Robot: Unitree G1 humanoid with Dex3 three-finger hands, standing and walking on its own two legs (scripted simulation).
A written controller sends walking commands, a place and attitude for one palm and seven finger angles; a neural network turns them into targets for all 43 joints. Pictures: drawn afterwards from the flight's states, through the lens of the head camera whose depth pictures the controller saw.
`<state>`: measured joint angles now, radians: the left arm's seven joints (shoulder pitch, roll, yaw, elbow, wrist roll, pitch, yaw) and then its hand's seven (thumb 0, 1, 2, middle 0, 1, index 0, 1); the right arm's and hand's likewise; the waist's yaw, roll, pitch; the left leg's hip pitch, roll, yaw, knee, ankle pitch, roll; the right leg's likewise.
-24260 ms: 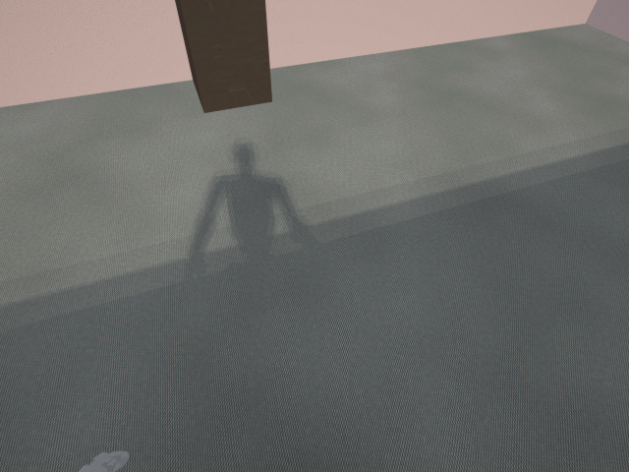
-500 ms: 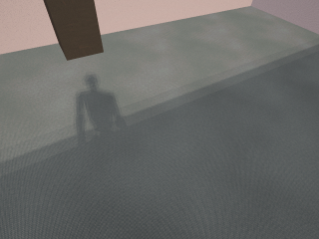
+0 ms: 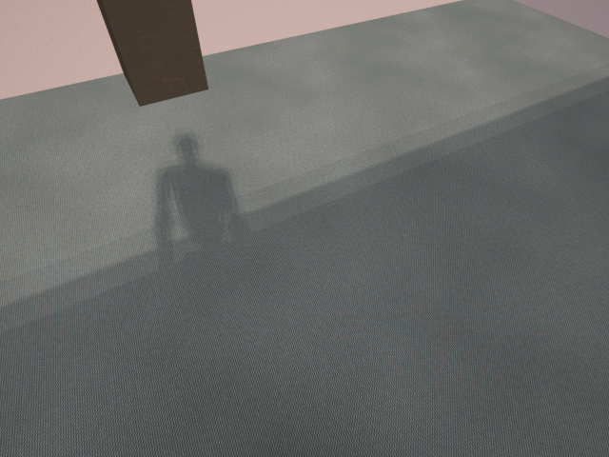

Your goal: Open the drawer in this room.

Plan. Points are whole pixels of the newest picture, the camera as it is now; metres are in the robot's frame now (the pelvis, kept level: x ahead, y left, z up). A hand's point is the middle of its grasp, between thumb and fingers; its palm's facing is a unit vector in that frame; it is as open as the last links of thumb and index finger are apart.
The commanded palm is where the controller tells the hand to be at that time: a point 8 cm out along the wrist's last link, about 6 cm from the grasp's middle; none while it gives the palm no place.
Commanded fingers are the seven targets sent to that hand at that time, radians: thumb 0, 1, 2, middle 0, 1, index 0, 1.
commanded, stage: stand and wait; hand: left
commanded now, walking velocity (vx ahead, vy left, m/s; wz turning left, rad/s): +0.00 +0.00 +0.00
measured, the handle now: out of the picture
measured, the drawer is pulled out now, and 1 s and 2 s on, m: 0.00 0.00 0.00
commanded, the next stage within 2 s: turn or walk to find it in 0.06 s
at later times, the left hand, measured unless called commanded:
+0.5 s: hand out of the picture +0.06 +0.18 -0.16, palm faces +0.21 -0.95 -0.24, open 7.4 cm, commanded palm none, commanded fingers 0.00 0.90 0.90 -0.20 -0.30 -0.20 -0.30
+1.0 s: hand out of the picture -0.11 +0.04 -0.14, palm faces +0.47 -0.85 -0.24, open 7.4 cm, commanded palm none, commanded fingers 0.00 0.90 0.90 -0.20 -0.30 -0.20 -0.30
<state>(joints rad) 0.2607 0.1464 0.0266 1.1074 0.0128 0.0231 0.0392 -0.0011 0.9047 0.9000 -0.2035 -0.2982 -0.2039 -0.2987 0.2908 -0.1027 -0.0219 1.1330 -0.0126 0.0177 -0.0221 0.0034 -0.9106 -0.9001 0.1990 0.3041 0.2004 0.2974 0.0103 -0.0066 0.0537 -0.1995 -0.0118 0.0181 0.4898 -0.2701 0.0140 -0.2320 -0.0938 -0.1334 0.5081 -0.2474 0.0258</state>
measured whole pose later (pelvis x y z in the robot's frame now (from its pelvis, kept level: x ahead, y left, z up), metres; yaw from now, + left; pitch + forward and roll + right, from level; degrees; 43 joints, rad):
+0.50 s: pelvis +0.00 -0.03 +0.00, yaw +11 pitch +2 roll -1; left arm 0.11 0.20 0.06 0.97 0.01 0.04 0.02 0.00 0.91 0.90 -0.20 -0.30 -0.20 -0.30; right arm 0.22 -0.17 -0.05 1.01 -0.03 0.02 -0.02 0.00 -0.91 -0.90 0.20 0.30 0.20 0.30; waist -0.02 0.02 0.07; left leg -0.31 -0.02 -0.12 0.49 -0.21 -0.01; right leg -0.38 -0.03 -0.05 0.88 -0.50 0.05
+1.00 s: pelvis +0.06 -0.06 +0.01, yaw +22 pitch +0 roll +3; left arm 0.52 0.12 0.01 1.11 0.03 -0.06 0.02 0.00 0.90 0.90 -0.20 -0.30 -0.20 -0.30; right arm 0.15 -0.23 -0.07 1.04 -0.03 0.05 0.03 0.00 -0.91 -0.90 0.19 0.30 0.20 0.30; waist 0.07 0.03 0.04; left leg -0.54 0.08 0.01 1.05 -0.21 -0.04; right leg 0.00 -0.05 -0.18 0.34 -0.34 -0.03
